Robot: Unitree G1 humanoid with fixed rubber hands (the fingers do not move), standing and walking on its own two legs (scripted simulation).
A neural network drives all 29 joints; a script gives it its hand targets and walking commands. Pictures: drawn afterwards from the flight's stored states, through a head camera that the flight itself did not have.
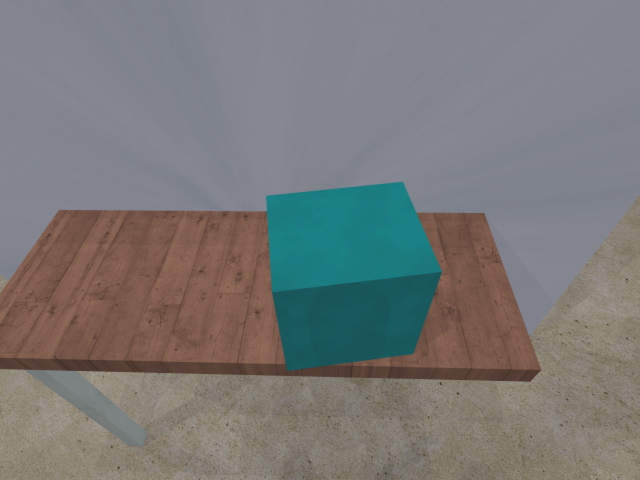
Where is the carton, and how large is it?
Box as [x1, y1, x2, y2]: [266, 182, 441, 370]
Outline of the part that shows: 402,182 266,196 272,294 287,370 401,355 413,352 441,270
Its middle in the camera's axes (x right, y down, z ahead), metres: +0.04 +0.05 +0.60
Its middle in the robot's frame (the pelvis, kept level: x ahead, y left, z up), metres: +0.42 -0.02 -0.01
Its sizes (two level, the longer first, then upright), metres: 0.207 0.174 0.219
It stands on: a table, 0.65 m high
